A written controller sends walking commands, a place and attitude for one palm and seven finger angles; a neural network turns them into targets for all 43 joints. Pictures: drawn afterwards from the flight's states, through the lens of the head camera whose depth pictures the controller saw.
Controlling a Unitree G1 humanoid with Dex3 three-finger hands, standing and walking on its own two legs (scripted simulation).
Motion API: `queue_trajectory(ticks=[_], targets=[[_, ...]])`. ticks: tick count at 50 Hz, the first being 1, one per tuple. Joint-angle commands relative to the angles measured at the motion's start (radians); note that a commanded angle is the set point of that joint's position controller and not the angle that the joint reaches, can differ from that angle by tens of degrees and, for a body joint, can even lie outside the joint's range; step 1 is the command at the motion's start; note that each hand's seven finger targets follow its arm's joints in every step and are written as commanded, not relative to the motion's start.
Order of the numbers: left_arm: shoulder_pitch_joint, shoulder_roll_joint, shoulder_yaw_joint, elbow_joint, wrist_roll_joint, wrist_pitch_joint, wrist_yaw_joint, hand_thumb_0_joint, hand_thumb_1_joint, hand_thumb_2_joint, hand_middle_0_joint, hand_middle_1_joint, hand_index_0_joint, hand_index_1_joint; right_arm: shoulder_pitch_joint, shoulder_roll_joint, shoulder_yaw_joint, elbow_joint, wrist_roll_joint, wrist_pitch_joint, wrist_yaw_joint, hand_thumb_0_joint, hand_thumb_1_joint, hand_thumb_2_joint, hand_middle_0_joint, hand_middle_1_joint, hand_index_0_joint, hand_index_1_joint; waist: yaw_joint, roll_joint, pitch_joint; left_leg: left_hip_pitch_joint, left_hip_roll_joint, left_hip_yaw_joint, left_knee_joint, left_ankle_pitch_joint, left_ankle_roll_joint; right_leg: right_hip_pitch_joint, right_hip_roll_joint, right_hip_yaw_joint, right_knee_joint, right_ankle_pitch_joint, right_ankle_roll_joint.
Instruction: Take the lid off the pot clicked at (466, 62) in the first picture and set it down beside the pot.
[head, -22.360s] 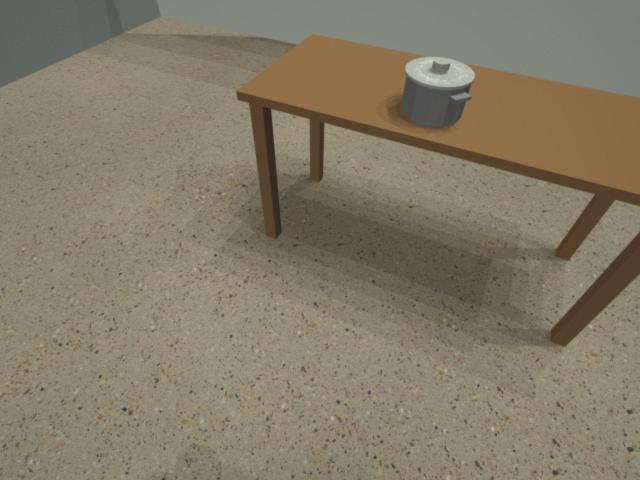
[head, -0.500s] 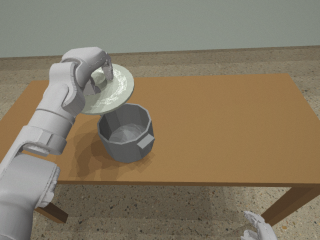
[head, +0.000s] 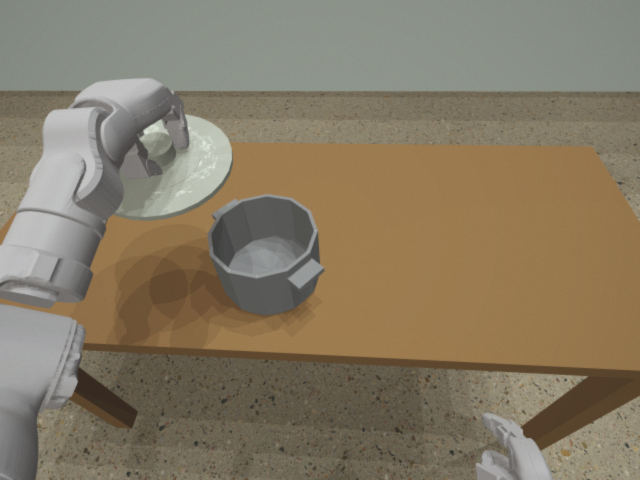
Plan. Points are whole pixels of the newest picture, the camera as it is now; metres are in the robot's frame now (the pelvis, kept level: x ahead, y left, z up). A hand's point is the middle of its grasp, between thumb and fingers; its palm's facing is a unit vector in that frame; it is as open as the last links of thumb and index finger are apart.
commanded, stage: move the lid sideways beside the pot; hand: left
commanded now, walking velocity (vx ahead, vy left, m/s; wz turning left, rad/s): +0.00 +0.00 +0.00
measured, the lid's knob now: (155, 149) +0.47 +0.23 +0.18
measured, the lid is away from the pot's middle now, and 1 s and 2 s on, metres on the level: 0.11 0.24 0.24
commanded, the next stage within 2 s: lower the lid onto the table in 1.14 s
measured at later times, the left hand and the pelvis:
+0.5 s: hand (94, 154) +0.44 +0.29 +0.19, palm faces -0.27 -0.03 -0.96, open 7.4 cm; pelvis +0.00 +0.02 +0.00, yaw +0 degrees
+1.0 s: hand (49, 157) +0.44 +0.34 +0.19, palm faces -0.28 -0.02 -0.96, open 7.4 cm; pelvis +0.00 +0.03 +0.00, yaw +1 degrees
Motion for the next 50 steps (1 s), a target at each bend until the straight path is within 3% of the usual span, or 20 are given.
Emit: queue_trajectory(ticks=[1, 2, 4, 7, 8, 10, 12, 16, 22, 25, 27, 32, 34, 37, 38, 41, 42, 44, 47, 50], targets=[[-0.570, 0.297, 0.159, -0.182, 0.036, -0.002, 0.056, 0.000, 0.690, 0.954, -0.880, -1.002, -0.884, -0.984, -0.069, -0.135, -0.049, -0.132, 0.002, -0.031, -0.004, 0.000, -0.900, -0.900, 0.200, 0.300, 0.200, 0.300, -0.008, -0.025, -0.407, 0.301, 0.027, -0.089, -0.008, 0.227, 0.004, -0.022, 0.039, 0.013, -0.027, 0.225, -0.067], [-0.572, 0.294, 0.148, -0.192, 0.030, -0.009, 0.055, 0.000, 0.690, 0.954, -0.880, -1.002, -0.884, -0.984, -0.064, -0.144, -0.053, -0.135, -0.001, -0.032, -0.003, 0.000, -0.900, -0.900, 0.200, 0.300, 0.200, 0.300, -0.016, -0.018, -0.410, 0.304, 0.026, -0.088, -0.002, 0.240, 0.006, -0.022, 0.035, 0.014, -0.030, 0.235, -0.069], [-0.595, 0.342, 0.175, -0.155, 0.041, -0.015, 0.050, 0.000, 0.690, 0.954, -0.880, -1.002, -0.884, -0.984, -0.051, -0.144, -0.051, -0.127, 0.001, -0.024, -0.010, 0.000, -0.900, -0.900, 0.200, 0.300, 0.200, 0.300, -0.017, -0.020, -0.405, 0.287, 0.024, -0.084, -0.012, 0.186, 0.008, -0.019, 0.040, 0.015, -0.039, 0.207, -0.065], [-0.623, 0.414, 0.223, -0.207, 0.029, -0.049, 0.057, 0.000, 0.690, 0.954, -0.880, -1.002, -0.884, -0.984, -0.043, -0.155, -0.056, -0.136, -0.001, -0.029, -0.014, 0.000, -0.900, -0.900, 0.200, 0.300, 0.200, 0.300, -0.018, 0.016, -0.453, 0.319, 0.027, -0.093, -0.006, 0.225, 0.009, -0.004, 0.037, 0.019, -0.037, 0.226, -0.071], [-0.662, 0.391, 0.203, -0.253, 0.031, -0.065, 0.058, 0.000, 0.690, 0.954, -0.880, -1.002, -0.884, -0.984, -0.038, -0.143, -0.056, -0.136, -0.001, -0.032, -0.015, 0.000, -0.900, -0.900, 0.200, 0.300, 0.200, 0.300, -0.022, 0.042, -0.489, 0.354, 0.027, -0.098, -0.007, 0.260, 0.008, -0.008, 0.042, 0.017, -0.033, 0.229, -0.068], [-0.629, 0.348, 0.177, -0.226, 0.025, -0.077, 0.054, 0.000, 0.690, 0.954, -0.880, -1.002, -0.884, -0.984, -0.033, -0.139, -0.057, -0.130, 0.001, -0.034, -0.016, 0.000, -0.900, -0.900, 0.200, 0.300, 0.200, 0.300, -0.026, 0.066, -0.456, 0.375, 0.034, -0.112, -0.006, 0.276, 0.003, -0.055, 0.045, 0.007, -0.041, 0.195, -0.069], [-0.591, 0.363, 0.190, -0.180, 0.015, -0.080, 0.052, 0.000, 0.690, 0.954, -0.880, -1.002, -0.884, -0.984, -0.016, -0.154, -0.062, -0.122, 0.000, -0.034, -0.016, 0.000, -0.900, -0.900, 0.200, 0.300, 0.200, 0.300, -0.030, 0.051, -0.409, 0.353, 0.036, -0.112, -0.006, 0.263, 0.002, -0.066, 0.044, 0.007, -0.055, 0.188, -0.072], [-0.603, 0.400, 0.213, -0.111, 0.029, -0.085, 0.050, 0.000, 0.690, 0.954, -0.880, -1.002, -0.884, -0.984, 0.000, -0.158, -0.059, -0.106, 0.005, -0.024, -0.018, 0.000, -0.900, -0.900, 0.200, 0.300, 0.200, 0.300, -0.021, 0.019, -0.392, 0.311, 0.031, -0.107, -0.023, 0.194, 0.004, -0.057, 0.048, 0.001, -0.054, 0.164, -0.071], [-0.612, 0.475, 0.259, -0.140, 0.030, -0.122, 0.055, 0.000, 0.690, 0.954, -0.880, -1.002, -0.884, -0.984, 0.013, -0.174, -0.070, -0.115, 0.001, -0.023, -0.018, 0.000, -0.900, -0.900, 0.200, 0.300, 0.200, 0.300, -0.021, 0.035, -0.447, 0.333, 0.036, -0.110, -0.010, 0.255, 0.003, -0.033, 0.040, 0.010, -0.056, 0.202, -0.074], [-0.599, 0.420, 0.214, -0.062, 0.035, -0.124, 0.042, 0.000, 0.690, 0.954, -0.880, -1.002, -0.884, -0.984, 0.020, -0.164, -0.067, -0.103, 0.004, -0.014, -0.020, 0.000, -0.900, -0.900, 0.200, 0.300, 0.200, 0.300, -0.028, 0.033, -0.396, 0.318, 0.038, -0.110, -0.021, 0.213, 0.002, -0.072, 0.049, -0.002, -0.060, 0.153, -0.069], [-0.606, 0.479, 0.259, -0.109, 0.030, -0.136, 0.045, 0.000, 0.690, 0.954, -0.880, -1.002, -0.884, -0.984, 0.023, -0.178, -0.073, -0.112, 0.000, -0.017, -0.019, 0.000, -0.900, -0.900, 0.200, 0.300, 0.200, 0.300, -0.022, 0.057, -0.426, 0.335, 0.037, -0.111, -0.005, 0.258, 0.004, -0.060, 0.044, 0.006, -0.062, 0.186, -0.074], [-0.615, 0.508, 0.268, -0.073, 0.035, -0.161, 0.041, 0.000, 0.690, 0.954, -0.880, -1.002, -0.884, -0.984, 0.036, -0.180, -0.071, -0.102, 0.001, -0.011, -0.026, 0.000, -0.900, -0.900, 0.200, 0.300, 0.200, 0.300, -0.024, 0.040, -0.431, 0.327, 0.037, -0.108, -0.006, 0.255, 0.007, -0.058, 0.044, 0.002, -0.068, 0.188, -0.071], [-0.648, 0.453, 0.219, -0.083, 0.041, -0.168, 0.040, 0.000, 0.690, 0.954, -0.880, -1.002, -0.884, -0.984, 0.034, -0.166, -0.068, -0.096, 0.002, -0.010, -0.029, 0.000, -0.900, -0.900, 0.200, 0.300, 0.200, 0.300, -0.034, 0.081, -0.435, 0.358, 0.039, -0.115, -0.002, 0.281, 0.003, -0.091, 0.051, -0.005, -0.066, 0.170, -0.068], [-0.618, 0.549, 0.301, -0.119, 0.030, -0.190, 0.048, 0.000, 0.690, 0.954, -0.880, -1.002, -0.884, -0.984, 0.049, -0.185, -0.076, -0.100, -0.003, -0.015, -0.028, 0.000, -0.900, -0.900, 0.200, 0.300, 0.200, 0.300, -0.023, 0.097, -0.471, 0.383, 0.044, -0.124, 0.010, 0.338, 0.000, -0.078, 0.047, 0.003, -0.070, 0.188, -0.074], [-0.617, 0.548, 0.304, -0.116, 0.037, -0.195, 0.047, 0.000, 0.690, 0.954, -0.880, -1.002, -0.884, -0.984, 0.055, -0.175, -0.073, -0.096, -0.006, -0.012, -0.027, 0.000, -0.900, -0.900, 0.200, 0.300, 0.200, 0.300, -0.023, 0.088, -0.491, 0.384, 0.043, -0.126, 0.009, 0.362, 0.001, -0.066, 0.053, -0.002, -0.063, 0.198, -0.070], [-0.592, 0.502, 0.264, -0.006, 0.024, -0.189, 0.029, 0.000, 0.690, 0.954, -0.880, -1.002, -0.884, -0.984, 0.053, -0.176, -0.068, -0.077, 0.003, 0.000, -0.031, 0.000, -0.900, -0.900, 0.200, 0.300, 0.200, 0.300, -0.029, 0.037, -0.393, 0.320, 0.043, -0.114, -0.007, 0.258, 0.004, -0.092, 0.051, -0.013, -0.075, 0.164, -0.064], [-0.601, 0.536, 0.285, -0.035, 0.017, -0.196, 0.034, 0.000, 0.690, 0.954, -0.880, -1.002, -0.884, -0.984, 0.061, -0.190, -0.076, -0.081, 0.001, -0.002, -0.027, 0.000, -0.900, -0.900, 0.200, 0.300, 0.200, 0.300, -0.026, 0.043, -0.411, 0.325, 0.044, -0.117, -0.001, 0.281, 0.003, -0.079, 0.044, -0.008, -0.075, 0.179, -0.068], [-0.636, 0.510, 0.259, -0.077, 0.039, -0.200, 0.035, 0.000, 0.690, 0.954, -0.880, -1.002, -0.884, -0.984, 0.046, -0.175, -0.073, -0.089, 0.000, -0.001, -0.028, 0.000, -0.900, -0.900, 0.200, 0.300, 0.200, 0.300, -0.026, 0.083, -0.445, 0.367, 0.043, -0.125, 0.007, 0.322, 0.002, -0.101, 0.052, -0.011, -0.068, 0.171, -0.068], [-0.617, 0.551, 0.293, -0.120, 0.034, -0.216, 0.046, 0.000, 0.690, 0.954, -0.880, -1.002, -0.884, -0.984, 0.056, -0.186, -0.078, -0.092, -0.004, -0.004, -0.023, 0.000, -0.900, -0.900, 0.200, 0.300, 0.200, 0.300, -0.026, 0.121, -0.470, 0.408, 0.050, -0.141, 0.024, 0.401, -0.011, -0.116, 0.049, -0.006, -0.073, 0.171, -0.073], [-0.580, 0.548, 0.300, -0.017, 0.028, -0.213, 0.033, 0.000, 0.690, 0.954, -0.880, -1.002, -0.884, -0.984, 0.069, -0.181, -0.071, -0.075, 0.000, 0.004, -0.027, 0.000, -0.900, -0.900, 0.200, 0.300, 0.200, 0.300, -0.025, 0.048, -0.437, 0.359, 0.047, -0.131, 0.010, 0.316, 0.001, -0.105, 0.056, -0.015, -0.076, 0.152, -0.065]])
